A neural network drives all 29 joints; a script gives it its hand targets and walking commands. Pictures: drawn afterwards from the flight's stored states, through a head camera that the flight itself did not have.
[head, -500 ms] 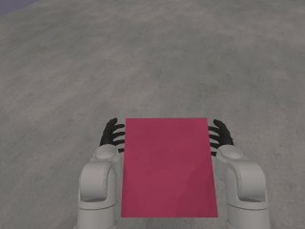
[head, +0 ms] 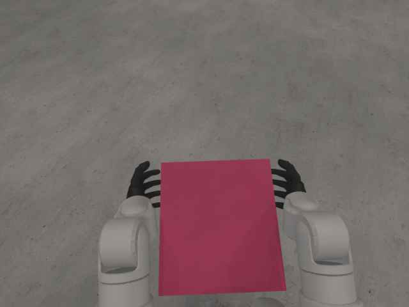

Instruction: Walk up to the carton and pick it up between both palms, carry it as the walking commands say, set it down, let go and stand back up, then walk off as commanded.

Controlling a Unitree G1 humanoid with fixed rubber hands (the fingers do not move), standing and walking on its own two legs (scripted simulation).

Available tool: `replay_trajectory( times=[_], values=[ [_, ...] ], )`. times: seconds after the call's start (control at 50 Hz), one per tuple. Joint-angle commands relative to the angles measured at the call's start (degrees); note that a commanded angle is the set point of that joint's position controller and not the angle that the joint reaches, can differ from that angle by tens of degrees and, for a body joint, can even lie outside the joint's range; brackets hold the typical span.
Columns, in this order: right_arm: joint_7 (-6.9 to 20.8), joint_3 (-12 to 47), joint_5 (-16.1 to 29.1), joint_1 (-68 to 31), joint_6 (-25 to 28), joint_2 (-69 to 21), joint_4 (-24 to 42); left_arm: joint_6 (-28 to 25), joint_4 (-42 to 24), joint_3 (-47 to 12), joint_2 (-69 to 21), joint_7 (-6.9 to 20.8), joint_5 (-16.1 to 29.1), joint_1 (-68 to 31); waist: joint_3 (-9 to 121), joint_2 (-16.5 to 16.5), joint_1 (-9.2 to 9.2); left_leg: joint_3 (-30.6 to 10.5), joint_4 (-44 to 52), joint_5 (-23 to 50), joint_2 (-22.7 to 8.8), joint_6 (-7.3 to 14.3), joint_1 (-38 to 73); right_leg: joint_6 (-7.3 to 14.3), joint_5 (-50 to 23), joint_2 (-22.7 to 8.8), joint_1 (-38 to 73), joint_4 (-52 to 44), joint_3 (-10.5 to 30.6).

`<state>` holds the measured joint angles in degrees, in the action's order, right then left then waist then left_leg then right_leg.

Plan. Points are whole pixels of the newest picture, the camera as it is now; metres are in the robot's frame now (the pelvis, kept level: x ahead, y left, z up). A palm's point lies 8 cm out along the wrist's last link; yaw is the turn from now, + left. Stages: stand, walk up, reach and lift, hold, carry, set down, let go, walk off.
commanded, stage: carry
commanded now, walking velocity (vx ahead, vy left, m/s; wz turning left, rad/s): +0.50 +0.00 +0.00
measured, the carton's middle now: (215, 224) +0.28 +0.00 -0.03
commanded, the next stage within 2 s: none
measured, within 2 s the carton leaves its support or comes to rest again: neither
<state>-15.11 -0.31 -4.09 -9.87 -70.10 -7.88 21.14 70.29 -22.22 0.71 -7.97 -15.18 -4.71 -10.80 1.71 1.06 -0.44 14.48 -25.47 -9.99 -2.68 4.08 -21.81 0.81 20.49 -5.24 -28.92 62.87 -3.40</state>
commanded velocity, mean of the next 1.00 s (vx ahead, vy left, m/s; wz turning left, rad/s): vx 0.50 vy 0.00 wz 0.00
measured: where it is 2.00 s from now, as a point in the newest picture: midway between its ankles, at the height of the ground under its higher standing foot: (204, 118)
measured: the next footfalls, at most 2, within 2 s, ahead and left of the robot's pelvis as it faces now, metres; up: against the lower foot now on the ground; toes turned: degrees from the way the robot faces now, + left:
right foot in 0.30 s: +0.37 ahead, -0.12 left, +0.00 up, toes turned -9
left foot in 0.76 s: +0.67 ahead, +0.10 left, +0.00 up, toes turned +14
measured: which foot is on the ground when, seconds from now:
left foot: down 0.00-0.32, up 0.34-0.74, down 0.76-1.00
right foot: up 0.00-0.28, down 0.30-0.76, up 0.78-1.00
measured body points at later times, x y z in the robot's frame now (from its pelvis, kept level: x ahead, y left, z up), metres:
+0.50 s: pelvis +0.33 -0.05 +0.01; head +0.37 -0.06 +0.46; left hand +0.60 +0.11 +0.08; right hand +0.63 -0.16 +0.07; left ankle +0.30 +0.10 -0.67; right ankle +0.33 -0.12 -0.74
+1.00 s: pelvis +0.65 +0.01 +0.01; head +0.69 +0.03 +0.46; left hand +0.94 +0.15 +0.08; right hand +0.94 -0.12 +0.08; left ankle +0.63 +0.09 -0.74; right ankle +0.69 -0.13 -0.68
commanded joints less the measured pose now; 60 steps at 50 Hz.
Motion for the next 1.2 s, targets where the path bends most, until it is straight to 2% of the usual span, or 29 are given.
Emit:
replay_trajectory(
  times=[0.0, 0.08, 0.18, 0.22, 0.26, 0.28, 0.3, 0.32, 0.34, 0.36, 0.38, 0.42, 0.44, 0.56, 0.62, 0.68, 0.72, 0.74, 0.76, 0.78, 0.82, 0.84, 0.88, 0.94, 1.0, 1.08, 1.14, 1.16, 1.18],
  values=[
    [14.4, 30.7, 20.4, -22.8, 4.3, -61.1, 11.3, -3.8, -6.6, -32.6, -64.2, 14.7, 20.3, -18.3, 22.1, -7.1, -0.19, -18.5, 14.1, 7.0, -17.0, 4.8, 24.5, 0.4, -4.4, -1.7, -7.4, -6.8, 0.5],
    [14.9, 30.4, 19.7, -20.8, 4.5, -57.8, 11.1, -4.4, -6.8, -33.2, -62.4, 14.0, 19.0, -16.8, 17.8, -9.0, -0.11, -11.0, 14.6, 9.2, -13.6, 3.8, 24.3, 0.1, -11.5, -0.4, -7.0, -19.8, -4.1],
    [14.4, 29.6, 18.5, -19.8, 3.2, -54.3, 11.0, -3.1, -7.0, -33.2, -59.1, 13.6, 18.8, -16.3, 13.2, -10.4, -0.76, -6.5, 12.3, 17.4, -11.8, 2.7, 25.7, 0.5, -16.3, 1.9, -3.0, -30.6, -8.0],
    [14.0, 29.6, 18.1, -19.6, 2.4, -53.3, 10.9, -2.2, -6.7, -32.4, -57.5, 13.7, 18.5, -16.6, 12.6, -9.3, -0.91, -5.3, 8.7, 18.0, -11.6, 1.6, 25.8, 1.0, -16.5, 2.9, 1.3, -34.8, -9.3],
    [13.4, 29.5, 17.5, -19.4, 1.5, -52.4, 10.3, -1.3, -5.6, -31.1, -56.2, 13.7, 18.1, -15.8, 16.2, -4.7, 0.16, -0.7, -4.2, 21.6, -8.4, -1.3, 18.6, 2.4, -16.2, 4.7, 18.7, -39.8, -12.0],
    [13.1, 29.1, 17.2, -20.5, 0.9, -51.4, 9.9, -0.9, -4.3, -30.2, -55.4, 13.6, 17.8, -12.9, 21.2, -1.0, 2.47, -1.0, -16.4, 16.6, -7.2, -3.1, 8.1, 4.2, -13.5, 0.4, 34.1, -38.0, -5.2],
    [13.2, 29.7, 17.0, -19.6, 0.2, -50.2, 9.2, -0.7, -3.3, -29.6, -54.1, 13.5, 17.1, -12.8, 25.0, 11.3, 3.03, -1.9, -34.2, -0.2, -1.4, -5.4, -8.8, 10.4, -8.3, -15.0, 46.4, -44.0, 20.0],
    [13.6, 30.5, 17.9, -20.8, 0.1, -50.9, 10.2, -0.8, -2.4, -29.9, -56.1, 13.4, 17.9, -13.1, 24.1, 15.6, 2.62, -7.2, -43.0, -17.7, 2.0, -5.0, -20.6, 14.6, -14.2, -20.3, 49.0, -47.6, 30.6],
    [13.9, 30.9, 18.5, -21.5, 0.5, -53.5, 9.3, -1.2, -3.2, -30.6, -58.3, 13.6, 18.8, -14.6, 24.2, 10.1, 2.28, -13.0, -46.4, -17.8, -2.1, -3.8, -22.9, 14.3, -19.9, -20.3, 47.5, -46.4, 27.5],
    [14.3, 31.6, 19.4, -22.8, 1.0, -56.3, 9.0, -1.9, -4.1, -30.7, -60.5, 13.9, 18.9, -16.2, 22.8, 4.8, 2.15, -14.7, -45.1, -14.5, -3.8, -3.6, -21.6, 12.7, -23.7, -19.0, 43.3, -46.6, 22.7],
    [14.7, 31.9, 20.1, -23.9, 1.8, -58.8, 9.0, -2.5, -5.7, -30.9, -62.2, 14.2, 19.4, -18.6, 21.3, 1.4, 1.9, -15.3, -40.3, -10.8, -5.4, -3.7, -18.9, 10.9, -24.0, -17.4, 39.0, -47.8, 17.4],
    [14.9, 32.5, 20.4, -24.7, 3.3, -62.1, 9.7, -3.7, -7.1, -30.8, -64.4, 14.9, 20.4, -20.4, 20.4, 3.5, 1.49, -12.8, -32.7, -8.2, -5.0, -4.2, -15.5, 8.3, -25.5, -14.4, 35.2, -49.8, 9.4],
    [14.7, 32.2, 19.9, -24.0, 3.9, -62.6, 9.6, -4.1, -7.4, -31.3, -64.5, 15.3, 21.0, -20.4, 20.4, 4.8, 1.43, -11.9, -29.9, -7.1, -4.4, -4.3, -14.9, 8.1, -25.3, -14.0, 35.2, -50.7, 7.4],
    [13.4, 32.0, 18.3, -20.7, 4.4, -60.1, 11.4, -4.1, -8.4, -32.1, -60.0, 15.7, 21.4, -16.5, 16.7, 8.0, 1.72, -5.6, -11.5, 4.2, -1.6, -3.6, -13.2, 6.8, -33.6, -9.7, 36.1, -50.4, -2.5],
    [13.4, 32.3, 18.4, -20.1, 3.0, -58.5, 11.4, -3.2, -8.5, -31.3, -57.2, 15.3, 20.5, -15.1, 14.2, 9.4, 1.95, -1.8, -4.7, 7.6, 0.3, -3.0, -9.8, 6.5, -35.9, -8.2, 35.1, -49.5, -5.0],
    [13.5, 32.2, 18.8, -20.1, 1.7, -57.1, 10.7, -2.3, -9.0, -31.0, -55.2, 14.7, 19.6, -14.9, 13.3, 9.2, 2.21, 0.5, 0.5, 7.6, 1.7, -2.7, -5.3, 6.1, -38.3, -8.5, 36.0, -45.1, -6.3],
    [13.5, 31.0, 18.8, -18.1, 1.0, -55.9, 8.4, -1.5, -9.6, -31.5, -54.4, 14.2, 19.0, -15.9, 19.6, 4.8, 0.29, 0.6, 2.7, 6.1, 2.4, -0.9, 15.0, 2.5, -35.0, -5.5, 28.0, -31.1, -10.0],
    [13.5, 29.7, 18.3, -17.2, 0.8, -54.4, 7.0, -0.9, -9.5, -31.8, -53.4, 14.0, 18.6, -16.8, 23.1, -2.5, -1.12, -14.2, 2.7, -0.7, -6.8, 2.3, 28.5, -0.1, -23.1, -3.2, 14.0, -16.7, -9.4],
    [13.7, 28.4, 18.4, -17.7, 0.9, -53.5, 6.1, -0.6, -9.8, -32.7, -54.1, 13.9, 19.1, -18.3, 28.3, -16.1, -1.43, -38.4, 6.4, 0.0, -20.4, 9.7, 42.3, -2.0, -2.7, 4.6, -4.1, 1.5, -8.4],
    [13.6, 28.8, 18.4, -18.3, 1.1, -53.9, 6.1, -0.6, -7.7, -32.4, -54.4, 13.8, 18.9, -17.7, 26.7, -16.3, -0.84, -43.3, 8.5, 7.9, -23.0, 11.7, 43.8, -0.7, 8.6, 5.2, -14.0, 9.4, -1.4],
    [14.2, 29.2, 19.1, -20.6, 2.2, -57.8, 7.0, -1.6, -7.6, -33.9, -59.2, 14.4, 20.4, -20.4, 25.0, -7.0, -0.63, -32.7, 6.8, 19.4, -21.1, 8.8, 36.3, 0.6, 3.2, -0.3, -13.5, 9.2, 3.9],
    [14.6, 30.0, 20.1, -23.2, 2.9, -59.6, 8.5, -2.3, -7.5, -33.8, -61.4, 14.7, 20.6, -21.3, 23.1, -4.9, -0.34, -27.4, 8.5, 17.3, -19.5, 6.7, 31.1, 0.4, 0.5, -1.7, -11.4, 4.9, 4.0],
    [15.1, 30.4, 20.8, -24.1, 4.0, -61.5, 10.0, -3.5, -6.7, -33.2, -63.9, 15.0, 20.6, -20.6, 22.3, -6.3, -0.04, -20.3, 12.1, 11.9, -17.0, 4.3, 26.6, 0.2, -2.9, -1.1, -7.4, -3.4, 1.3],
    [15.1, 30.0, 20.2, -22.5, 4.8, -59.9, 9.8, -4.7, -6.2, -33.4, -63.7, 14.5, 19.8, -19.5, 20.9, -8.4, -0.11, -15.3, 14.4, 11.4, -15.5, 4.6, 26.4, -0.2, -7.5, -0.6, -7.3, -11.5, -1.9],
    [15.1, 29.5, 19.5, -21.1, 4.7, -57.4, 9.9, -4.6, -6.2, -33.7, -62.2, 13.9, 19.2, -18.1, 17.5, -9.8, -0.15, -10.1, 14.0, 14.9, -12.7, 3.5, 26.8, -0.4, -12.3, 0.6, -6.8, -21.0, -4.9],
    [14.4, 29.0, 18.5, -20.2, 3.6, -54.5, 10.1, -3.4, -6.2, -33.4, -59.6, 13.5, 18.9, -17.3, 13.4, -10.8, -0.65, -6.9, 12.5, 18.3, -11.6, 2.7, 26.7, 0.2, -15.8, 2.1, -3.3, -29.7, -7.7],
    [13.7, 29.0, 17.9, -20.4, 2.3, -53.0, 10.1, -2.1, -5.4, -32.0, -57.4, 13.7, 18.4, -17.2, 12.6, -8.9, -0.58, -4.5, 6.7, 19.3, -11.1, 0.9, 25.1, 1.0, -17.3, 3.5, 4.4, -36.2, -10.0],
    [13.4, 29.0, 17.6, -20.3, 1.9, -52.6, 9.8, -1.7, -4.9, -31.3, -56.8, 13.7, 18.1, -16.8, 14.2, -6.3, -0.12, -1.9, 0.2, 21.8, -9.3, -0.5, 21.7, 1.5, -17.3, 4.7, 12.7, -38.9, -12.0],
    [13.2, 29.0, 17.3, -20.5, 1.4, -52.1, 9.6, -1.3, -3.9, -30.4, -56.1, 13.7, 17.9, -14.7, 18.5, -3.0, 1.21, -0.8, -10.1, 21.5, -7.5, -2.3, 14.6, 2.6, -15.7, 4.1, 26.1, -38.4, -10.1]
  ],
)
